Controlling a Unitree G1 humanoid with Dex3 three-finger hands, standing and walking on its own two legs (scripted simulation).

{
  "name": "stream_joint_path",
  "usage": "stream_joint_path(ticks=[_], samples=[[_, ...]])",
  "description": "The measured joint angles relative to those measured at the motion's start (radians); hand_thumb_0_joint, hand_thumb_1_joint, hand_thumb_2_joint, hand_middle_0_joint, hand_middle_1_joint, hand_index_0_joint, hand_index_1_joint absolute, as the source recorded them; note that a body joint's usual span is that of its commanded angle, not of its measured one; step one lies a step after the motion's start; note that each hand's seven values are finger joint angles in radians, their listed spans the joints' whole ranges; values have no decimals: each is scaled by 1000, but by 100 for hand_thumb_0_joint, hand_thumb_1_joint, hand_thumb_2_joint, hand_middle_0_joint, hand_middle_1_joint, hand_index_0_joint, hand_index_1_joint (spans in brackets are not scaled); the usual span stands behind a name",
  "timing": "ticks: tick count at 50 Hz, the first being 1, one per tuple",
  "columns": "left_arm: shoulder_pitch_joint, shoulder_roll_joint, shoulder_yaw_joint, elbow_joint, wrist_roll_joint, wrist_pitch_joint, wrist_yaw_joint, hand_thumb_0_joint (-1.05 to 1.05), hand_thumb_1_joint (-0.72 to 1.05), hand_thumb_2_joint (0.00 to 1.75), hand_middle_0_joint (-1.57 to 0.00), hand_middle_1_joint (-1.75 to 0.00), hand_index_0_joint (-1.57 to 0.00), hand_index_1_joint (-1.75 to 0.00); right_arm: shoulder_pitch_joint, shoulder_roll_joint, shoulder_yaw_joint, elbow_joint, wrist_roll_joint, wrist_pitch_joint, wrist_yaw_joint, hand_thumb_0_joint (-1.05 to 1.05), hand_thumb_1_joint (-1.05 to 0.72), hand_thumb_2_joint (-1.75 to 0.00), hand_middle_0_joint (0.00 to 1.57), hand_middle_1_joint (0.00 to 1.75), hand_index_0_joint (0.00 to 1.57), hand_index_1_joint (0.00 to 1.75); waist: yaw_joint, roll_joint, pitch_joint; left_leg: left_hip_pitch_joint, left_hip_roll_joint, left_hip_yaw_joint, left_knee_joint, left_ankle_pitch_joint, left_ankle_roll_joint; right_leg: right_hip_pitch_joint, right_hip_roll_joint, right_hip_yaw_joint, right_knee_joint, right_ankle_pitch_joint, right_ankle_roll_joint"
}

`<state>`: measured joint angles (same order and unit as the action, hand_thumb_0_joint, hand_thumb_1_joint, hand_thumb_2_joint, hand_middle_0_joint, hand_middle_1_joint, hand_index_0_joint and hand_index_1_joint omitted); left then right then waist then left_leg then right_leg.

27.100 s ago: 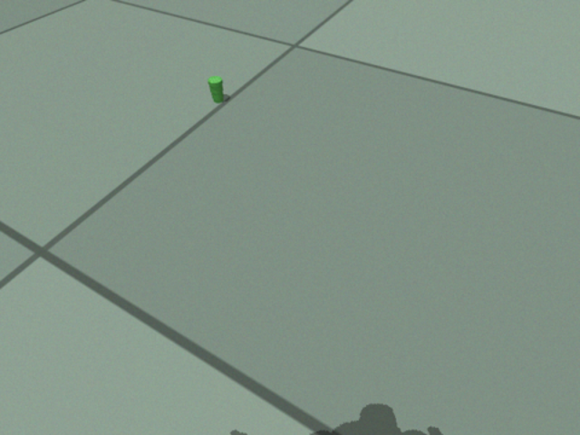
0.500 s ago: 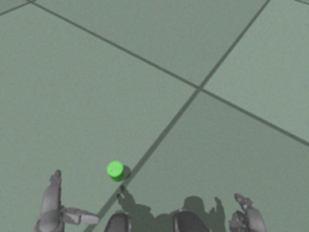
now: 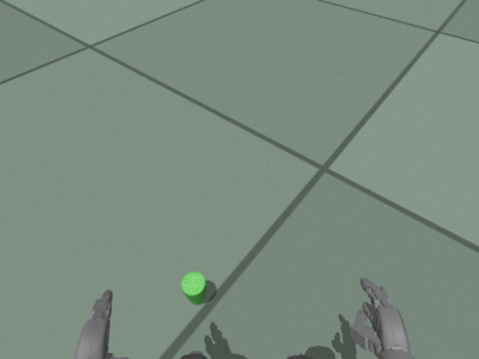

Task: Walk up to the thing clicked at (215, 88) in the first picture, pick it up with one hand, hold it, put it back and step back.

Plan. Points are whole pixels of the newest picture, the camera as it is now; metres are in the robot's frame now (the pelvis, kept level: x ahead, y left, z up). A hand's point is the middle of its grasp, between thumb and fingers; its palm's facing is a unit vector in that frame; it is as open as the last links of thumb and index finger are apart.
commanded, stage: home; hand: left
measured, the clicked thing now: (195, 290) +0.46 +0.17 -0.65
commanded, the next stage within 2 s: stand in 1.30 s
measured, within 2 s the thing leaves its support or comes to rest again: neither
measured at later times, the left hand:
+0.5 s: hand (137, 343) +0.17 +0.18 -0.05, palm faces +0.09 -0.95 -0.28, open 17.2 cm
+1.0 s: hand (135, 343) +0.17 +0.18 -0.05, palm faces +0.09 -0.96 -0.28, open 17.3 cm
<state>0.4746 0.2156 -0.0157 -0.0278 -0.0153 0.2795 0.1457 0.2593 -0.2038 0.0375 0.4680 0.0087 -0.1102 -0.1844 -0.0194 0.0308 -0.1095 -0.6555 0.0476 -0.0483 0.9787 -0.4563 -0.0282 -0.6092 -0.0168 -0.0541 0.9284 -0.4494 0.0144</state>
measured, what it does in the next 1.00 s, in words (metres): stands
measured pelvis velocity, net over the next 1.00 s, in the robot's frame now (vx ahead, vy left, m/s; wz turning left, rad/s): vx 0.00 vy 0.00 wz -0.01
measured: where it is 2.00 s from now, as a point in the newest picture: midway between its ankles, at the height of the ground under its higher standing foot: outside the picture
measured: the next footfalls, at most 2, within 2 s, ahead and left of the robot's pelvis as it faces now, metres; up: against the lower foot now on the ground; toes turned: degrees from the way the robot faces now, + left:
none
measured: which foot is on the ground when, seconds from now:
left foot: down 0.00-1.00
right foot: down 0.00-1.00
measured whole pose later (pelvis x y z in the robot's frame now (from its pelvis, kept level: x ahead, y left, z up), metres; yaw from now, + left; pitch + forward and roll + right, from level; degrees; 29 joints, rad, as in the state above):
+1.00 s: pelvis +0.00 +0.00 +0.00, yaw +0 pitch +7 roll -2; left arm 0.47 0.21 -0.01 -0.01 -0.01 0.25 0.13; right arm 0.28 -0.20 0.03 0.50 0.00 -0.13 -0.18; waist -0.02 0.03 -0.10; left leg -0.64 0.05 -0.04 0.97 -0.45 -0.03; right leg -0.60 -0.01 -0.05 0.92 -0.44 0.01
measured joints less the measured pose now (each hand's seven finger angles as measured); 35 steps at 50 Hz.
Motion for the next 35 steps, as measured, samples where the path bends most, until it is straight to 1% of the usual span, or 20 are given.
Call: stream_joint_path(ticks=[11,35], samples=[[-2,-7,3,13,-1,-15,-7,-1,-48,9,-6,-7,-6,-6,29,-4,-5,28,0,-3,3,1,-90,-90,21,30,20,30,-14,6,-1,15,5,2,-11,1,-2,13,5,2,-11,3,-3],[-3,-8,4,16,1,-23,-15,-1,-51,8,-6,-6,-6,-6,16,-2,-9,28,-3,-18,4,1,-90,-90,21,30,20,30,-6,2,5,18,6,3,-14,8,-4,14,6,3,-12,9,-4]])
